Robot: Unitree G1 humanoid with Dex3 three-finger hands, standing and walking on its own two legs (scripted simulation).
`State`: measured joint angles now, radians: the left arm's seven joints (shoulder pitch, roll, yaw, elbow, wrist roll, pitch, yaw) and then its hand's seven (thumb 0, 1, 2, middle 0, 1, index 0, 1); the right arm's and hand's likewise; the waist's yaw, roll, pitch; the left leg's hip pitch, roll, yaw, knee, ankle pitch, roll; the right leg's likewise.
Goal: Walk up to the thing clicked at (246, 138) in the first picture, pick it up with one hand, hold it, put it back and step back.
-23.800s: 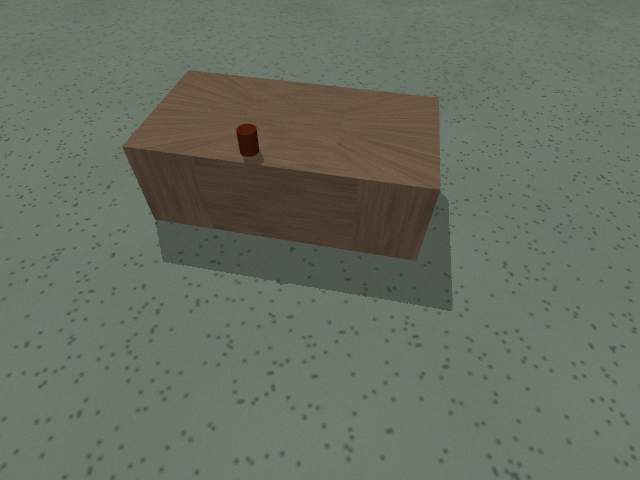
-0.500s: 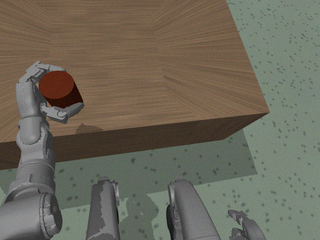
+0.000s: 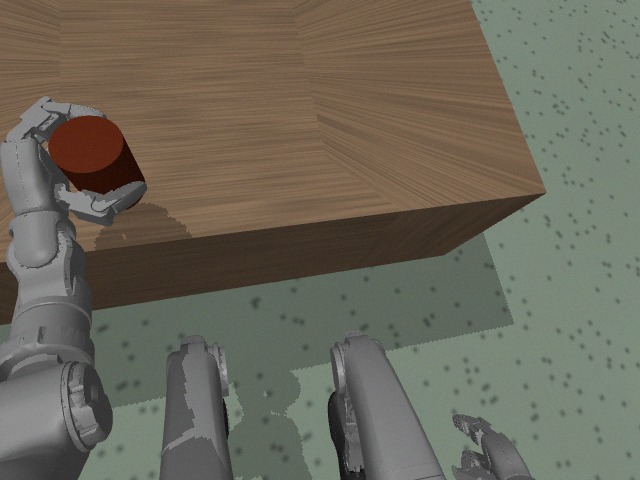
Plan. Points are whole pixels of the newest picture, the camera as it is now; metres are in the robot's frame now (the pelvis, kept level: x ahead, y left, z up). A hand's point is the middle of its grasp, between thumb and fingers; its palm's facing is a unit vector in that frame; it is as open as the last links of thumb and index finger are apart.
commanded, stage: lower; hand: left
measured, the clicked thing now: (102, 167) +0.47 +0.23 -0.01
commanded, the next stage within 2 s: loosen in 0.82 s
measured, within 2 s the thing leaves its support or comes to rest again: rests again in 0.62 s
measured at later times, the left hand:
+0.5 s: hand (113, 184) +0.48 +0.23 -0.07, palm faces +0.20 -0.98 -0.05, open 10.4 cm
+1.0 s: hand (116, 190) +0.48 +0.24 -0.09, palm faces +0.18 -0.98 -0.05, open 10.4 cm
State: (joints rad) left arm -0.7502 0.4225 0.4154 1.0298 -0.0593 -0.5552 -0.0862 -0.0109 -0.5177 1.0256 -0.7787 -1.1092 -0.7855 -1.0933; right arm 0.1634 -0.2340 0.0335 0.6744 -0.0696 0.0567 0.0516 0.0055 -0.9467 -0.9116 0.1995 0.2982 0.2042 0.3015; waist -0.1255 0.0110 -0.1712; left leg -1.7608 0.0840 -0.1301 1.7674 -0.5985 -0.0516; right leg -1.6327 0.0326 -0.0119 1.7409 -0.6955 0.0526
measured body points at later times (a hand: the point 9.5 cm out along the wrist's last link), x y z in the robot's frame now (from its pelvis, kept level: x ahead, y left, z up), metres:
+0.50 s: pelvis -0.02 +0.00 -0.06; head +0.19 +0.04 +0.34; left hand +0.47 +0.29 -0.07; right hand +0.08 -0.26 -0.19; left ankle +0.07 +0.15 -0.49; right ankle +0.05 -0.15 -0.49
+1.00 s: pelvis -0.02 +0.00 -0.09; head +0.18 +0.05 +0.31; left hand +0.47 +0.29 -0.08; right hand +0.07 -0.27 -0.21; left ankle +0.07 +0.15 -0.49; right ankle +0.05 -0.15 -0.49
